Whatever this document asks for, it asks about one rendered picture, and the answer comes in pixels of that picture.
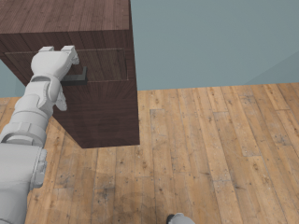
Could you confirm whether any cabinet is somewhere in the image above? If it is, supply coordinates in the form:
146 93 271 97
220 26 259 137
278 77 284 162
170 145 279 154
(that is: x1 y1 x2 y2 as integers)
0 0 140 149

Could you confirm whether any left robot forearm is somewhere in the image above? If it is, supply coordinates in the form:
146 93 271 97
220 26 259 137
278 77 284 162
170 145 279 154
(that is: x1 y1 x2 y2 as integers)
0 73 61 148

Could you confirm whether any drawer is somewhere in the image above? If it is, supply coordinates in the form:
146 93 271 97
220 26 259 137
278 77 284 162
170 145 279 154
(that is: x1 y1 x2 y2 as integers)
5 48 127 83

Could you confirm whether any handle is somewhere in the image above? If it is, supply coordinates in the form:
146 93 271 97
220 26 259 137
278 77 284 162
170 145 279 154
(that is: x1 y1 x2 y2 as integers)
60 66 88 87

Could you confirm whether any robot left hand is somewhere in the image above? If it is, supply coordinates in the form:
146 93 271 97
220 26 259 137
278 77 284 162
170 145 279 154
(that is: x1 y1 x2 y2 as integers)
31 45 79 111

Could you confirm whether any robot right shin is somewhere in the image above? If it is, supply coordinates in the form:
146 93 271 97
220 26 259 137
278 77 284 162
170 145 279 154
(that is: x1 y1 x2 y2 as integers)
172 213 184 219

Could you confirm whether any left robot upper arm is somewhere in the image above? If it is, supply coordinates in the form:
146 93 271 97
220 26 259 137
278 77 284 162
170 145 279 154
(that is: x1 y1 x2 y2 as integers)
0 143 48 224

